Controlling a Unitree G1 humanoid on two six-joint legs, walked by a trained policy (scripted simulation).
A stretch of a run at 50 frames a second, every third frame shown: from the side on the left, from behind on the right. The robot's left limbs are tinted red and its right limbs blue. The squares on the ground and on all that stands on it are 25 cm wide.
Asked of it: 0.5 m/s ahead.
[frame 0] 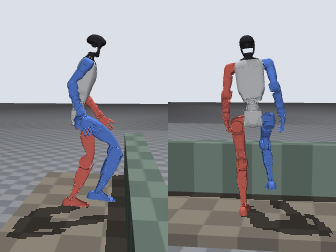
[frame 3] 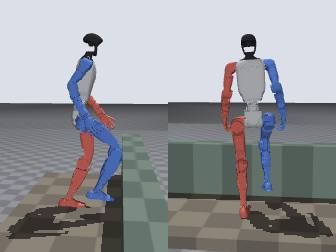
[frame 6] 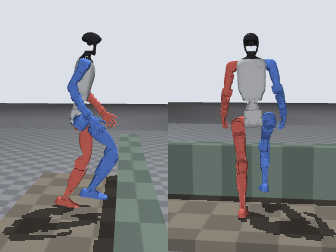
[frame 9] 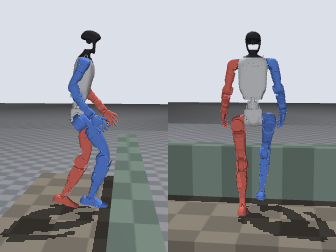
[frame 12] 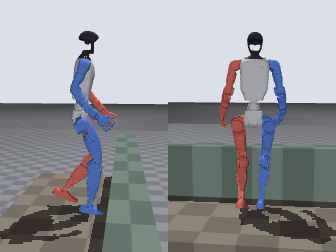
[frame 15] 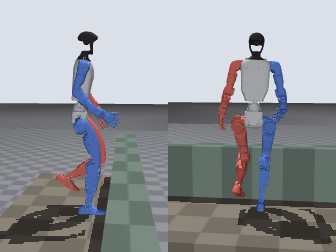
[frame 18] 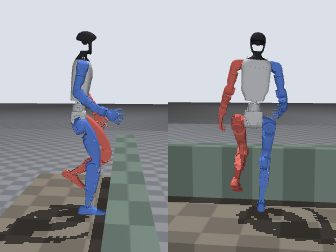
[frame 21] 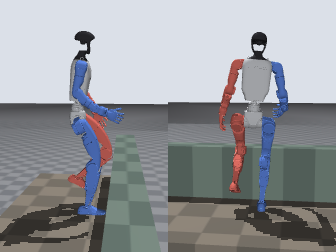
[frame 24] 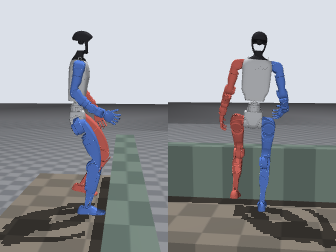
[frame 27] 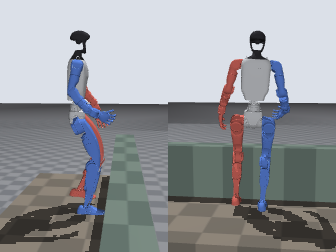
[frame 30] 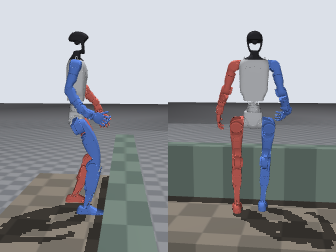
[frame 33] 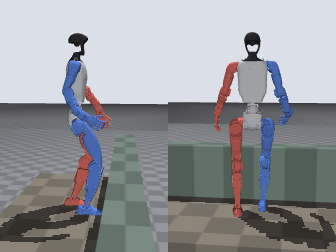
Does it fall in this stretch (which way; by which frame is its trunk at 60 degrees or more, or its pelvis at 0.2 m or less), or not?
no
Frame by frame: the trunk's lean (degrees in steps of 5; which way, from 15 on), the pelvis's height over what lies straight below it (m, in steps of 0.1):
0: 20 forward, 0.8
3: 15 forward, 0.8
6: 10, 0.8
9: 10, 0.8
12: 5, 0.8
15: 5, 0.8
18: 10, 0.8
21: 10, 0.8
24: 5, 0.8
27: 5, 0.8
30: 0, 0.8
33: 0, 0.8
